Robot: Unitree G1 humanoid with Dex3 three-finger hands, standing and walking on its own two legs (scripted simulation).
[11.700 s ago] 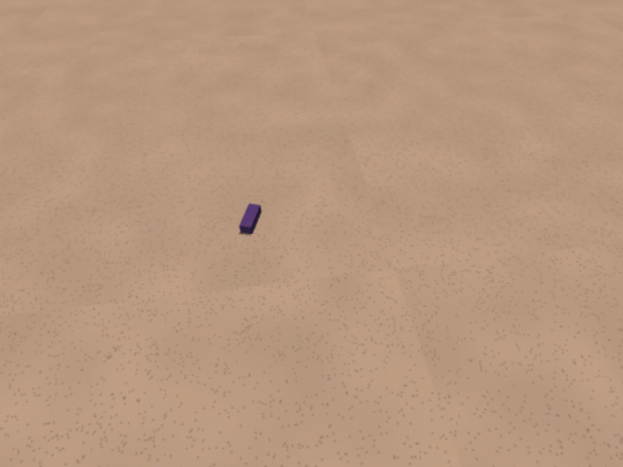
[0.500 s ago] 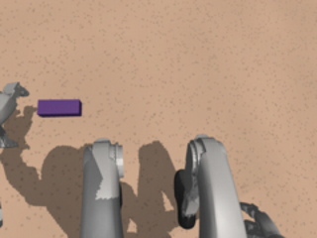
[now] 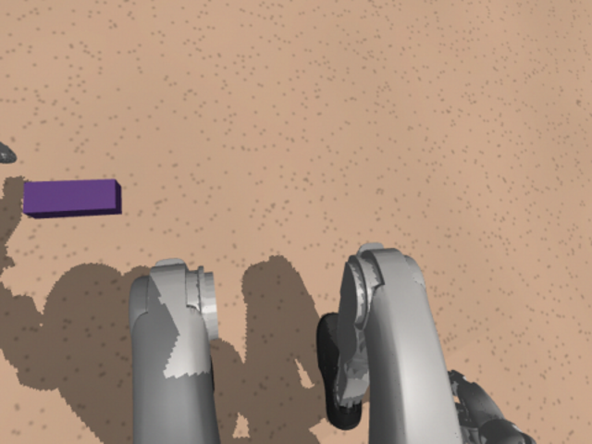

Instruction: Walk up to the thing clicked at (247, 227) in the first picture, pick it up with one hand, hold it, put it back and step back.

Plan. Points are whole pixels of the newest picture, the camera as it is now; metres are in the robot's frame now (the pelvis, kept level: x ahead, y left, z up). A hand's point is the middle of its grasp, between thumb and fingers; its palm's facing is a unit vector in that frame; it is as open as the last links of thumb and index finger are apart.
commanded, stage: rise first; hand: left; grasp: from above
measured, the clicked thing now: (75, 198) +0.45 +0.35 -0.29
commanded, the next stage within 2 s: none
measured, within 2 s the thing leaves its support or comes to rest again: neither
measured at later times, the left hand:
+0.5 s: hand out of the picture +0.40 +0.40 -0.16, palm faces -0.44 -0.12 -0.89, open 14.0 cm
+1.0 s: hand (3, 204) +0.40 +0.39 -0.17, palm faces -0.42 -0.11 -0.90, open 14.0 cm
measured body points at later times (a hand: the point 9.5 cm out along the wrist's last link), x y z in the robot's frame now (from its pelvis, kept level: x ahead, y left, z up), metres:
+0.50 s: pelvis +0.01 +0.00 -0.01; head +0.25 +0.10 +0.36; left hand +0.42 +0.41 -0.11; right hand +0.10 -0.28 -0.11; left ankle +0.07 +0.12 -0.28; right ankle +0.11 -0.14 -0.28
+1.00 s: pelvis +0.00 +0.00 -0.01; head +0.23 +0.11 +0.36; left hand +0.42 +0.39 -0.12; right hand +0.10 -0.28 -0.11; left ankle +0.07 +0.12 -0.28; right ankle +0.11 -0.14 -0.28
